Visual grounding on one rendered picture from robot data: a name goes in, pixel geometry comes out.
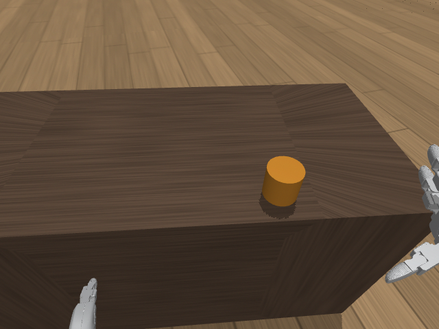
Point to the left robot hand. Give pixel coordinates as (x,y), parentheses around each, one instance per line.
(84,314)

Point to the can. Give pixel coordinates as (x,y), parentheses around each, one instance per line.
(283,179)

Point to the right robot hand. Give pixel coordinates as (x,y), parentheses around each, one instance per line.
(425,256)

